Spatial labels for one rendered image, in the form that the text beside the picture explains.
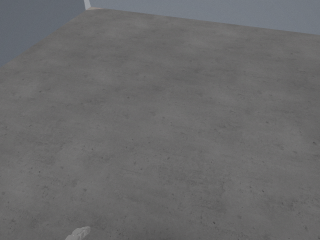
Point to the left robot hand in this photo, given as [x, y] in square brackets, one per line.
[79, 233]

